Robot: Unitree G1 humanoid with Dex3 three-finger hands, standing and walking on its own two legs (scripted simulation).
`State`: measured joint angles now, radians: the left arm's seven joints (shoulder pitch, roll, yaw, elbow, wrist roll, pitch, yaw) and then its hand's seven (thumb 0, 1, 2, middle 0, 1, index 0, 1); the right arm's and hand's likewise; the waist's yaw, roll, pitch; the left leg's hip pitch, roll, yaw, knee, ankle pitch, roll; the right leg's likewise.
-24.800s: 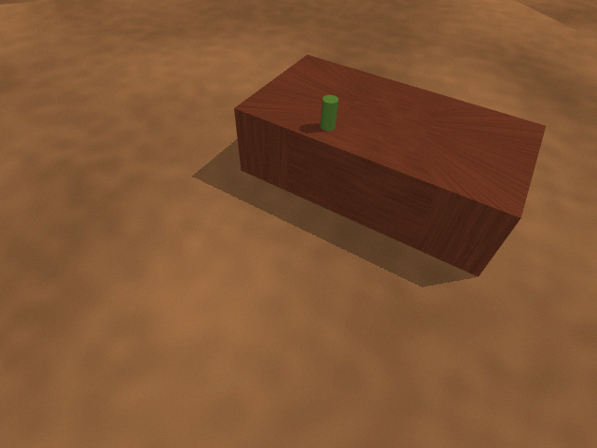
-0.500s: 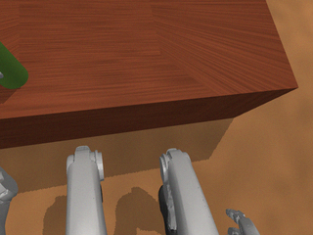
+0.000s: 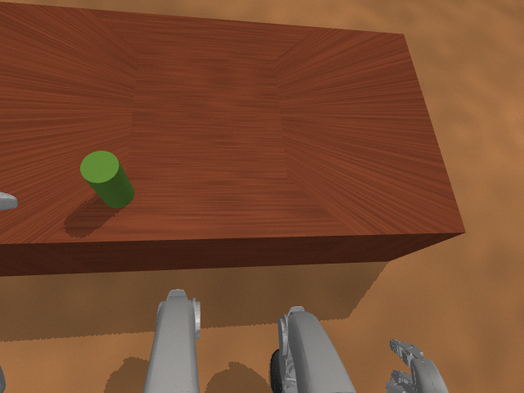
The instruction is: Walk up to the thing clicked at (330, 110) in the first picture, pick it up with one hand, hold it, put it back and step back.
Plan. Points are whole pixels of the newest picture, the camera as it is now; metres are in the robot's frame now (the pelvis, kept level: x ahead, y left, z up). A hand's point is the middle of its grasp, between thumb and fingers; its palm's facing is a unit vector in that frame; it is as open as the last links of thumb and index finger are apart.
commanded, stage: home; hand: left
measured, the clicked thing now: (110, 181) +0.47 +0.28 -0.18
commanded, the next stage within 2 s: none
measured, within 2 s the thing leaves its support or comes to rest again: neither
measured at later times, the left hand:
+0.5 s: hand (33, 276) +0.26 +0.26 +0.04, palm faces +0.26 -0.91 -0.33, open 17.2 cm
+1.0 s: hand (93, 347) +0.19 +0.18 +0.07, palm faces +0.20 -0.94 -0.28, open 17.4 cm
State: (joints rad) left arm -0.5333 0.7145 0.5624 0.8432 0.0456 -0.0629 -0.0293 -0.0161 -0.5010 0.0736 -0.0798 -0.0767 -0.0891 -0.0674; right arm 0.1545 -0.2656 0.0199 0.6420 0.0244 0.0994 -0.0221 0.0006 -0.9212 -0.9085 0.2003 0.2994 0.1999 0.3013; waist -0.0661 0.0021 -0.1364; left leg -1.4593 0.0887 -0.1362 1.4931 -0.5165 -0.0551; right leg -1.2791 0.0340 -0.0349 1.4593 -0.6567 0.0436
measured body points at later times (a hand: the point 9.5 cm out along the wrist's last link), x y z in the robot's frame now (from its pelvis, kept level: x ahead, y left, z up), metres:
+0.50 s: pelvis +0.03 +0.01 +0.12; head +0.08 +0.04 +0.56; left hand +0.24 +0.31 +0.06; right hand +0.18 -0.23 +0.03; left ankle +0.08 +0.15 -0.57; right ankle +0.02 -0.15 -0.57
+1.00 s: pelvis +0.03 -0.01 +0.12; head +0.05 -0.01 +0.57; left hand +0.18 +0.23 +0.09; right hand +0.22 -0.24 +0.05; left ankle +0.08 +0.15 -0.57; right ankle +0.02 -0.15 -0.57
